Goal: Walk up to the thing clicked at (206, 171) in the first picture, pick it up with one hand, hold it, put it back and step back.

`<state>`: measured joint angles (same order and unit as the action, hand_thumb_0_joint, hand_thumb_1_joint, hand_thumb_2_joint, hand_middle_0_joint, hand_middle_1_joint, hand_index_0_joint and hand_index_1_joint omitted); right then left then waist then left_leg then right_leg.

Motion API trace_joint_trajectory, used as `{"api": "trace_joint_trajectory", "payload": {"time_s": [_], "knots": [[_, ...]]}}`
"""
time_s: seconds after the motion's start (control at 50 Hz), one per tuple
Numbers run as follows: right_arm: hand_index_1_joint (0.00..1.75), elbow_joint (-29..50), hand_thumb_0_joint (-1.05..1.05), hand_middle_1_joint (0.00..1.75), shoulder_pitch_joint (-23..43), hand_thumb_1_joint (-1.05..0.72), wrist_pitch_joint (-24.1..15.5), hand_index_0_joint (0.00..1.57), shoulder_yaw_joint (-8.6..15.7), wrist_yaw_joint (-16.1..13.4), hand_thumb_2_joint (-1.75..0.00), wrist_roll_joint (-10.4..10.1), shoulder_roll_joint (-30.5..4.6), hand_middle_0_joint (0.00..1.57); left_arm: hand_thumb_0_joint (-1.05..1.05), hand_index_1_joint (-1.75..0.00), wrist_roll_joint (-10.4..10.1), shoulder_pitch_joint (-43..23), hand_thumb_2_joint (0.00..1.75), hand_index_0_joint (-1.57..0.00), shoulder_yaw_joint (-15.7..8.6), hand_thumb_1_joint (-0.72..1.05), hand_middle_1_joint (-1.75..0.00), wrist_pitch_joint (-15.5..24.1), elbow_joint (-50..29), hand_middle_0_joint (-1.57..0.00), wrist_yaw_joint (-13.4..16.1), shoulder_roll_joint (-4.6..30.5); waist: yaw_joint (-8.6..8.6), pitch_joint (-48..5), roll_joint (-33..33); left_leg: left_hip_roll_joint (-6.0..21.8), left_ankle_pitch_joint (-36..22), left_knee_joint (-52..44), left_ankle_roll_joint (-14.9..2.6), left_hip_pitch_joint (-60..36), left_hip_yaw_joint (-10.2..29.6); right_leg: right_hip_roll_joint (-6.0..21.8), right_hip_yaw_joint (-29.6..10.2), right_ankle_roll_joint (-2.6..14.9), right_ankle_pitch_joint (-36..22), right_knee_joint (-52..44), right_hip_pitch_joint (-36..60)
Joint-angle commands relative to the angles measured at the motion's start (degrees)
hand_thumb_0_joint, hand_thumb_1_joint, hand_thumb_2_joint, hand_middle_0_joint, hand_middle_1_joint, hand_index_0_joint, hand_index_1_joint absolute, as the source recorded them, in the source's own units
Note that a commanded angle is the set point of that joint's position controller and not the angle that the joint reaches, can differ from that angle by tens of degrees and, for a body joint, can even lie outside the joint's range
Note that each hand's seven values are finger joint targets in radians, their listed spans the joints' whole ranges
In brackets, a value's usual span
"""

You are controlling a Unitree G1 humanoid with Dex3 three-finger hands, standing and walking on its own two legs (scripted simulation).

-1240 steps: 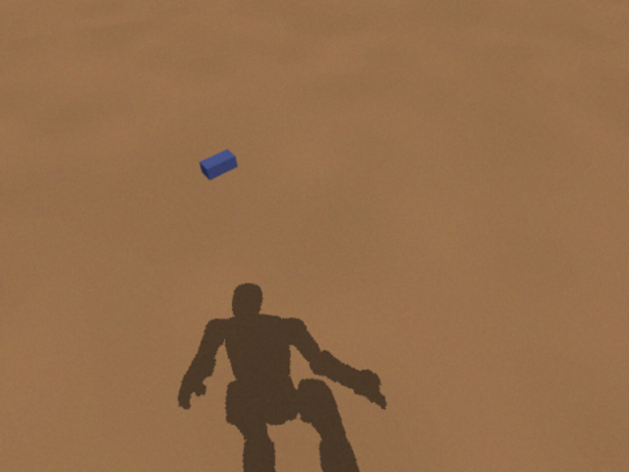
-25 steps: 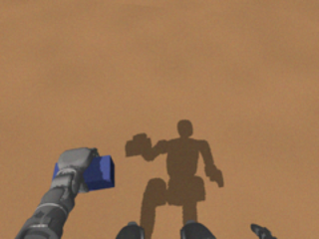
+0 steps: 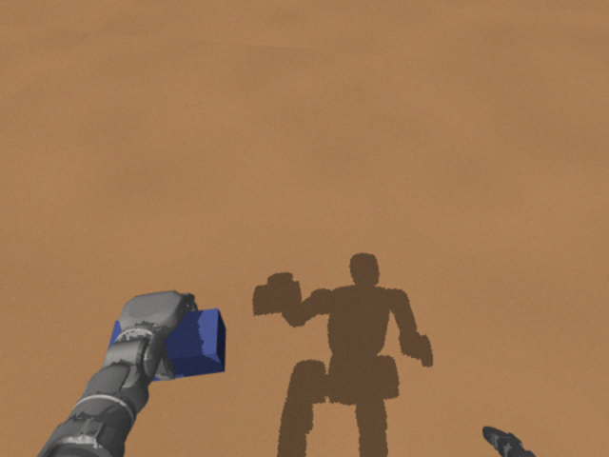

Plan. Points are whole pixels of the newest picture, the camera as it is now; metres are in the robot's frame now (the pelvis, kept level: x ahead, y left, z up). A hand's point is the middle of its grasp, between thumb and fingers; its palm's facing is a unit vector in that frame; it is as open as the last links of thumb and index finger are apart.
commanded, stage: hold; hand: left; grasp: from above
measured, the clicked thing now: (170, 346) +0.31 +0.23 -0.11
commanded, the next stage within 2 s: crouch in 1.62 s
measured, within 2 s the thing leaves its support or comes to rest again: neither
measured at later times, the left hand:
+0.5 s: hand (158, 352) +0.28 +0.22 -0.04, palm faces -0.47 -0.05 -0.88, open 10.4 cm
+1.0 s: hand (157, 357) +0.27 +0.21 -0.02, palm faces -0.46 -0.05 -0.89, open 10.4 cm
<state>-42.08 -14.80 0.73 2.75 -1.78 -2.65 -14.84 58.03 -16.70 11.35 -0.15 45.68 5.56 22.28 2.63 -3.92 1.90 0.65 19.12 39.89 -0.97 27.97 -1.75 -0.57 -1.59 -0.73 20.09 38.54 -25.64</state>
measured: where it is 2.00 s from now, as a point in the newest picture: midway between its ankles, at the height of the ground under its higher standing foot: outside the picture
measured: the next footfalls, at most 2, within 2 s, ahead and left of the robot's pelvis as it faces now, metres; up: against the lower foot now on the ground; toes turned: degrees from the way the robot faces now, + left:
none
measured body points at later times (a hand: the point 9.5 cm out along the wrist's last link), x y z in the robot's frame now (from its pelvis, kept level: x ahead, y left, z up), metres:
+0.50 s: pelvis -0.01 +0.00 +0.01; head +0.00 -0.02 +0.46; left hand +0.30 +0.22 +0.01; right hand +0.10 -0.27 -0.11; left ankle +0.01 +0.11 -0.72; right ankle -0.01 -0.13 -0.72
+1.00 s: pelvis -0.02 -0.01 +0.02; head -0.02 -0.03 +0.47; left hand +0.28 +0.21 +0.03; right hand +0.11 -0.27 -0.10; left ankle +0.01 +0.11 -0.72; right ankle -0.01 -0.13 -0.72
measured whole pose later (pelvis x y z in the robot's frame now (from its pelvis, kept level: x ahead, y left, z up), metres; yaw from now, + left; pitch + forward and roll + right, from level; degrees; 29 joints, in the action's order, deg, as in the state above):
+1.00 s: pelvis -0.02 -0.01 +0.02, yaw +0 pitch +1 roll +0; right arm -39.7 -11.6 3.1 1.4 -3.0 -3.9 -15.2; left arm 56.3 -13.7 12.7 1.4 37.8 -1.4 23.0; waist 0.3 -0.4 3.3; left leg 0.5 12.6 29.6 -0.6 17.6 -2.0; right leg -0.4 -1.9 -0.3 14.4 30.0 -16.2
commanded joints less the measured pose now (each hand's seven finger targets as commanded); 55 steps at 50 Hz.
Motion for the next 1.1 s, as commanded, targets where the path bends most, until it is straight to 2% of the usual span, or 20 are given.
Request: {"api": "trace_joint_trajectory", "payload": {"time_s": [0.0, 0.06, 0.1, 0.14, 0.16, 0.22, 0.28, 0.34, 0.4, 0.44, 0.5, 0.52, 0.56, 0.62, 0.64, 0.76, 0.84, 0.9, 1.04, 1.08], "knots": [[0.30, 6.29, 0.00, 0.30, 0.25, -0.88, -1.79, 0.20, 3.10, -0.61, -0.89, 0.14, -8.57, 0.20, 0.00, -0.64, -0.03, -19.69, 0.88, -1.11, -5.72, 0.75, -0.62, 0.19, -12.30, -1.12, 1.51, 13.09, -0.58, -16.50, 1.95, -0.85, -20.66, -5.27, 0.82, -15.39, 1.53, -2.19, 0.81, 1.58, -17.32, -5.76, 3.20], [0.30, 6.93, 0.00, 0.30, 0.60, -0.89, -1.49, 0.20, 3.05, -0.62, -0.90, 0.05, -8.45, 0.20, 0.00, -0.64, -0.33, -18.17, 0.85, -1.12, -4.98, 0.76, -0.62, 0.30, -12.36, -1.13, -0.09, 12.38, -0.92, -15.92, 0.82, -0.70, -22.47, -5.75, 0.61, -16.00, 1.67, -2.29, 0.94, 1.48, -18.88, -6.34, 4.65], [0.30, 7.46, 0.00, 0.30, 1.02, -0.89, -1.26, 0.20, 2.95, -0.71, -0.90, -0.09, -8.52, 0.20, 0.00, -0.65, -0.64, -18.89, 0.88, -1.12, -5.20, 0.76, -0.63, 0.57, -13.96, -1.13, -0.50, 12.72, -1.12, -15.38, 0.99, -0.88, -20.99, -6.67, 0.69, -15.83, 1.49, -2.20, 0.71, 1.56, -18.15, -7.19, 5.47], [0.30, 7.70, 0.00, 0.30, 1.02, -0.89, -1.13, 0.20, 2.73, -0.77, -0.90, -0.11, -8.44, 0.20, 0.00, -0.65, -1.09, -19.49, 0.90, -1.12, -4.85, 0.76, -0.63, 0.70, -14.61, -1.14, -0.83, 12.07, -0.29, -14.15, 0.00, -0.86, -19.17, -7.49, 0.61, -15.39, 1.42, -2.22, 0.58, 1.51, -17.24, -7.85, 5.78], [0.30, 7.97, 0.00, 0.30, 1.57, -0.89, -1.06, 0.20, 2.66, -0.82, -0.90, -0.22, -8.30, 0.20, 0.00, -0.63, -0.93, -17.78, 0.88, -1.13, -5.18, 0.77, -0.61, 0.65, -14.10, -1.15, -0.88, 12.39, -1.37, -13.34, -0.12, -0.90, -18.59, -7.92, 0.57, -15.14, 1.35, -2.09, 0.60, 1.53, -16.76, -8.14, 6.18], [0.30, 8.44, 0.00, 0.30, 1.79, -0.89, -0.75, 0.20, 2.73, -0.93, -0.90, -0.30, -8.51, 0.20, 0.00, -0.64, -0.68, -19.19, 0.88, -1.12, -5.36, 0.76, -0.63, 1.02, -16.09, -1.14, -1.52, 13.19, -0.75, -14.42, 0.27, -0.96, -19.66, -8.15, 0.31, -16.52, 0.99, -2.01, 0.32, 1.41, -18.09, -8.53, 6.36], [0.30, 8.56, 0.00, 0.30, 2.46, -0.89, -0.53, 0.20, 2.47, -1.00, -0.90, -0.32, -8.27, 0.20, 0.00, -0.65, -0.34, -19.29, 0.91, -1.12, -6.08, 0.75, -0.62, 1.34, -16.97, -1.14, -1.44, 13.82, -1.58, -14.37, 0.71, -1.10, -18.82, -8.89, 0.42, -16.84, 1.02, -1.88, 0.28, 1.48, -17.28, -9.11, 7.32], [0.30, 8.68, 0.00, 0.30, 2.82, -0.89, -0.39, 0.20, 2.40, -1.06, -0.90, -0.36, -8.35, 0.20, 0.00, -0.65, -0.01, -19.88, 0.90, -1.12, -5.97, 0.76, -0.64, 1.44, -16.95, -1.13, -1.39, 13.73, -1.31, -12.84, 1.63, -1.08, -16.67, -9.90, 0.56, -16.97, 0.96, -1.89, 0.29, 1.63, -15.24, -9.93, 6.87], [0.30, 8.68, 0.00, 0.30, 3.35, -0.89, -0.27, 0.20, 2.25, -1.12, -0.90, -0.34, -8.24, 0.20, 0.00, -0.65, -0.11, -19.52, 0.89, -1.11, -6.31, 0.75, -0.63, 1.35, -16.58, -1.12, -1.31, 13.94, -1.05, -13.09, 0.54, -1.02, -15.60, -10.38, 0.33, -17.16, 1.02, -1.80, 0.15, 1.52, -14.54, -10.53, 7.55], [0.30, 9.01, 0.00, 0.30, 4.14, -0.89, -0.21, 0.20, 2.25, -1.19, -0.90, -0.40, -8.16, 0.20, 0.00, -0.65, -0.28, -19.62, 0.89, -1.12, -6.14, 0.76, -0.63, 1.44, -17.50, -1.14, -1.51, 13.77, -1.67, -13.19, 1.12, -1.17, -16.30, -10.50, 0.33, -17.60, 0.83, -1.65, 0.17, 1.46, -15.17, -10.85, 7.88], [0.30, 9.00, 0.00, 0.30, 4.25, -0.89, -0.19, 0.20, 2.16, -1.24, -0.90, -0.37, -8.23, 0.20, 0.00, -0.66, -0.40, -19.93, 0.90, -1.11, -5.75, 0.75, -0.64, 1.58, -18.05, -1.13, -1.83, 13.57, -1.22, -12.98, 0.85, -1.07, -15.07, -11.16, 0.28, -18.06, 0.87, -1.62, 0.14, 1.48, -14.02, -11.36, 8.11], [0.30, 9.02, 0.00, 0.30, 4.63, -0.89, -0.14, 0.20, 2.20, -1.26, -0.90, -0.51, -8.36, 0.20, 0.00, -0.66, -0.34, -19.43, 0.91, -1.12, -6.22, 0.75, -0.64, 1.54, -17.24, -1.14, -1.88, 14.11, -1.80, -12.58, 1.31, -1.01, -14.87, -11.62, 0.44, -18.30, 0.87, -1.66, 0.42, 1.62, -13.55, -11.54, 8.11], [0.30, 9.38, 0.00, 0.30, 5.09, -0.89, -0.15, 0.20, 2.04, -1.33, -0.90, -0.53, -8.19, 0.20, 0.00, -0.65, -0.82, -18.84, 0.91, -1.11, -5.63, 0.74, -0.63, 1.49, -17.20, -1.13, -2.16, 12.97, -1.42, -11.67, -0.62, -1.00, -13.80, -11.87, 0.26, -17.92, 1.09, -1.67, 0.42, 1.41, -12.59, -12.19, 8.11], [0.30, 9.59, 0.00, 0.30, 6.14, -0.89, -0.25, 0.20, 1.81, -1.41, -0.90, -0.61, -8.08, 0.20, 0.00, -0.66, -1.08, -19.11, 0.88, -1.10, -5.95, 0.75, -0.65, 1.70, -17.75, -1.11, -2.48, 13.76, -2.01, -10.69, 1.26, -0.92, -11.23, -12.97, 0.50, -17.79, 1.04, -1.65, 0.37, 1.69, -10.05, -12.92, 7.74], [0.30, 9.57, 0.00, 0.30, 6.03, -0.89, -0.28, 0.20, 1.74, -1.46, -0.90, -0.61, -8.07, 0.20, 0.00, -0.64, -1.12, -19.76, 0.87, -1.09, -5.44, 0.72, -0.63, 1.81, -18.67, -1.11, -2.70, 13.36, -1.57, -11.23, 1.30, -0.77, -11.36, -13.11, 0.43, -18.71, 1.11, -1.64, 0.27, 1.65, -10.46, -12.80, 7.69], [0.30, 9.90, 0.00, 0.30, 7.04, -0.90, -0.39, 0.20, 1.47, -1.64, -0.90, -0.78, -7.73, 0.20, 0.00, -0.66, -1.37, -19.40, 0.88, -1.09, -5.71, 0.72, -0.64, 1.93, -19.82, -1.11, -3.17, 13.70, -2.49, -11.75, 0.45, -1.08, -13.10, -13.42, 0.25, -18.66, 0.91, -1.52, 0.33, 1.54, -11.74, -13.34, 9.71], [0.30, 9.71, 0.00, 0.30, 7.61, -0.90, -0.51, 0.20, 1.21, -1.84, -0.90, -0.81, -7.66, 0.20, 0.00, -0.67, -1.69, -20.03, 0.88, -1.10, -5.86, 0.74, -0.65, 1.76, -20.30, -1.11, -3.30, 13.83, -1.83, -10.49, 0.30, -1.15, -11.10, -13.96, 0.10, -18.77, 0.54, -1.39, -0.15, 1.34, -10.30, -14.20, 9.02], [0.30, 10.12, 0.00, 0.30, 8.20, -0.90, -0.41, 0.20, 1.18, -1.95, -0.90, -0.97, -7.74, 0.20, 0.00, -0.66, -1.70, -18.57, 0.86, -1.10, -6.22, 0.73, -0.65, 1.80, -20.19, -1.11, -3.72, 14.41, -2.64, -10.32, -0.01, -1.22, -11.13, -14.40, 0.06, -18.65, 0.55, -1.32, 0.02, 1.38, -10.03, -14.56, 9.87], [0.30, 10.16, 0.00, 0.30, 8.89, -0.90, -0.32, 0.20, 0.87, -2.24, -0.90, -1.07, -7.35, 0.20, 0.00, -0.68, -1.73, -19.75, 0.88, -1.09, -5.94, 0.73, -0.67, 1.90, -22.04, -1.10, -4.66, 14.21, -2.53, -11.04, -0.31, -1.20, -12.79, -14.72, -0.01, -19.73, 0.57, -1.40, 0.09, 1.34, -11.44, -14.73, 10.57], [0.30, 10.16, 0.00, 0.30, 8.85, -0.90, -0.20, 0.20, 0.96, -2.24, -0.90, -1.18, -7.38, 0.20, 0.00, -0.66, -1.67, -16.88, 0.88, -1.09, -6.66, 0.71, -0.64, 1.72, -20.25, -1.10, -4.70, 14.26, -2.85, -9.78, -0.28, -1.26, -12.75, -15.04, -0.03, -19.38, 0.49, -1.40, 0.09, 1.45, -11.41, -14.93, 10.58]]}}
